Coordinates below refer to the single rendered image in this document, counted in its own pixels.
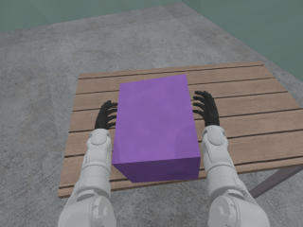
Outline robot left upper arm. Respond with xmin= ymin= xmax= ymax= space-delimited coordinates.
xmin=58 ymin=195 xmax=116 ymax=227

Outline table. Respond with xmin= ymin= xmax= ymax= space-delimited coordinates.
xmin=57 ymin=61 xmax=303 ymax=199

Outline right robot hand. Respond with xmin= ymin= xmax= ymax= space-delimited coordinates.
xmin=192 ymin=91 xmax=220 ymax=127

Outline robot right upper arm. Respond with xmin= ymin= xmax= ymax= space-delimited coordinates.
xmin=207 ymin=195 xmax=270 ymax=227

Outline right robot forearm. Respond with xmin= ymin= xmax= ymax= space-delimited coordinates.
xmin=201 ymin=125 xmax=259 ymax=206

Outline left robot forearm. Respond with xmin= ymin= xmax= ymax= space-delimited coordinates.
xmin=58 ymin=129 xmax=113 ymax=227

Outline left robot hand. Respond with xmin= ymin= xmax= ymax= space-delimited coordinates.
xmin=94 ymin=100 xmax=118 ymax=130

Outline carton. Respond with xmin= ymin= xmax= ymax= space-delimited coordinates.
xmin=112 ymin=74 xmax=201 ymax=183

